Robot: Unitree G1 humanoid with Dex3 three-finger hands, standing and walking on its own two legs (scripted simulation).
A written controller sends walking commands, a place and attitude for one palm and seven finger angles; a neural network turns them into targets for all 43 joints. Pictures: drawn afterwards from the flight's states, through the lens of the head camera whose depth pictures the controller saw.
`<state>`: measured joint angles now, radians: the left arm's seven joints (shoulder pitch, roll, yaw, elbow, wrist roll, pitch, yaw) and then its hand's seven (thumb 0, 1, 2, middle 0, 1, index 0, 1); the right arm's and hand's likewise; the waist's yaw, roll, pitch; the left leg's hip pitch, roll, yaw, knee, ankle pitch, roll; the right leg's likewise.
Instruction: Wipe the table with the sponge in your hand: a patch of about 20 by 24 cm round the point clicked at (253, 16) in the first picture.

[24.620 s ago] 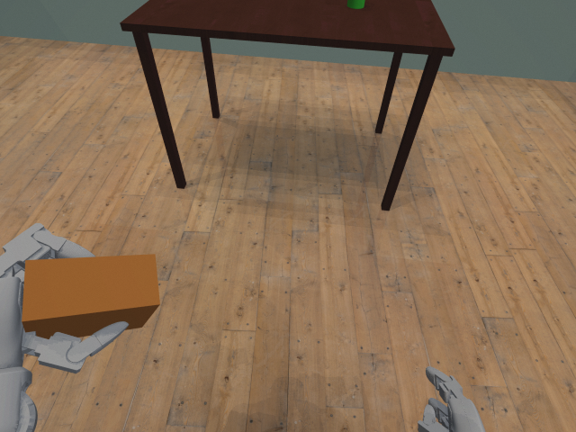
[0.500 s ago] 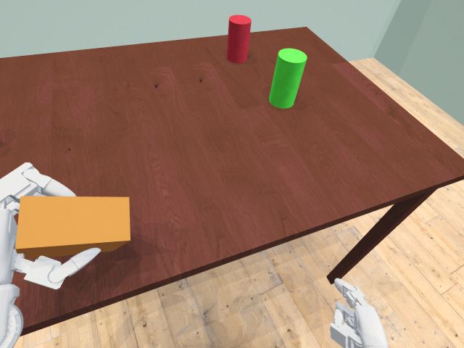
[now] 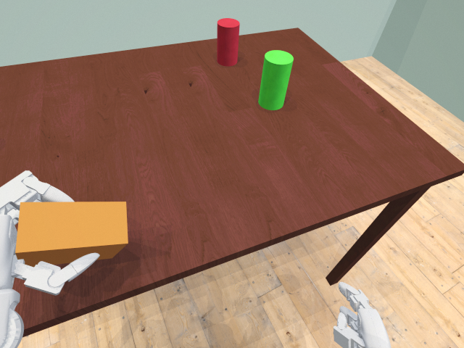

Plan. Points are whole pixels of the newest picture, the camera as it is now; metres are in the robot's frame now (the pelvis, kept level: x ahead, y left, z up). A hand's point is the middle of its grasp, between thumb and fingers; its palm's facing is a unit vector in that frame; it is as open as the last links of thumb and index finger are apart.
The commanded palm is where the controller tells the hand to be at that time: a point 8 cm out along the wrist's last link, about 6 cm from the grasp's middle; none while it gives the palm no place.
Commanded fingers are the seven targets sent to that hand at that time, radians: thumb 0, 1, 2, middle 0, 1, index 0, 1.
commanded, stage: shuffle to correct the standing spot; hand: left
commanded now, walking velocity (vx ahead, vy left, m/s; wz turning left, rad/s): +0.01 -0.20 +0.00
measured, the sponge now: (88, 233) +0.23 +0.22 +0.13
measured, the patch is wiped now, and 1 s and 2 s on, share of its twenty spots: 0.00 0.00 0.00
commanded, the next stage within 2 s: come to a stop and stand still in 0.70 s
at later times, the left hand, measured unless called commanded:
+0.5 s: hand (104, 230) +0.23 +0.19 +0.15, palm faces +0.32 -0.86 -0.40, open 9.8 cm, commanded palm +0.17 +0.23 +0.17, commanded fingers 0.00 0.10 1.30 -1.20 -1.60 -1.20 -1.60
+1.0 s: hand (103, 223) +0.23 +0.19 +0.16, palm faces +0.34 -0.80 -0.49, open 9.8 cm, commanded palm +0.16 +0.22 +0.17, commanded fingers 0.00 0.10 1.30 -1.20 -1.60 -1.20 -1.60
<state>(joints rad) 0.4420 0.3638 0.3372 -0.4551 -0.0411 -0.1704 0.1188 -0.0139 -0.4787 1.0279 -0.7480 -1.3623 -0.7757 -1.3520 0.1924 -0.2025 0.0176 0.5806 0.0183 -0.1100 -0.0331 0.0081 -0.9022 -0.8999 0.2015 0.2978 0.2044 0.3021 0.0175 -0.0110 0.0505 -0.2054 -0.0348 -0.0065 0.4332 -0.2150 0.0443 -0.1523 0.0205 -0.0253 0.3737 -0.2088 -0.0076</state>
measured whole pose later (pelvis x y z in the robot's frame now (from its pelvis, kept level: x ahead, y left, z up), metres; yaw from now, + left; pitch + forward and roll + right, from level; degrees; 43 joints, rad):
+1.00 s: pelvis +0.00 -0.07 -0.01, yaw +1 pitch -1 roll -1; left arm 0.37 0.48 0.39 -0.48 -0.03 -0.15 0.07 -0.01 -0.48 1.03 -0.75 -1.36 -0.78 -1.35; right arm 0.22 -0.20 -0.02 0.59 0.03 -0.11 -0.04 0.01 -0.90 -0.90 0.20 0.30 0.20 0.30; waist 0.03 -0.01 0.08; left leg -0.26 0.06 -0.02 0.54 -0.25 -0.03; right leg -0.19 0.10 -0.07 0.45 -0.26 -0.09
